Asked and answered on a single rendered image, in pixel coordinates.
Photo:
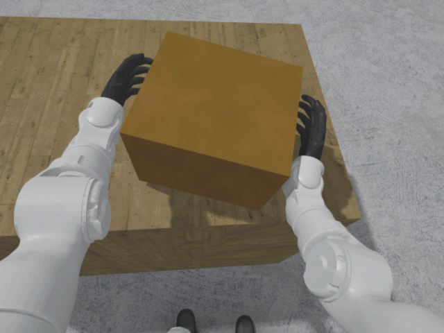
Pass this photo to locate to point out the carton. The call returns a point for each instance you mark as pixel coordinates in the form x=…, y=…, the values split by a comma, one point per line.
x=214, y=121

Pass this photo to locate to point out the robot foot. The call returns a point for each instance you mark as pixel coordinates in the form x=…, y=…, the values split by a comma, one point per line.
x=244, y=325
x=186, y=319

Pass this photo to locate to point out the robot left foot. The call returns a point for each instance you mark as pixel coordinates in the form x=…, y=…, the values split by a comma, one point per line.
x=186, y=319

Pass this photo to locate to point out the left robot upper arm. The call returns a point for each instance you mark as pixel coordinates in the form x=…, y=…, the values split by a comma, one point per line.
x=58, y=218

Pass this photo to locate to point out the left robot hand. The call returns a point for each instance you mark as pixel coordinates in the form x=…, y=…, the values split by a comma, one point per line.
x=119, y=87

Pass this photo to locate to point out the robot right foot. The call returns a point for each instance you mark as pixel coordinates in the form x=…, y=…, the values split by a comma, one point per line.
x=244, y=325

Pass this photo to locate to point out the right robot hand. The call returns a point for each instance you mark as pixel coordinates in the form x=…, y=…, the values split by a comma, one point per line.
x=313, y=135

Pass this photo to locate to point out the right robot upper arm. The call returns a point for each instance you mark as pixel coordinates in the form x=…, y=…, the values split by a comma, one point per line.
x=354, y=285

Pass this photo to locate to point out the left robot forearm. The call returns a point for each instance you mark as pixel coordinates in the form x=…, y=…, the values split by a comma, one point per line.
x=92, y=151

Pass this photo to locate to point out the right robot forearm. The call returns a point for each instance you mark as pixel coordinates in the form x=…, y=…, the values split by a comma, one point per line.
x=306, y=212

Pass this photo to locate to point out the pedestal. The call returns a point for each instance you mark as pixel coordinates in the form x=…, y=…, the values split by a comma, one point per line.
x=52, y=67

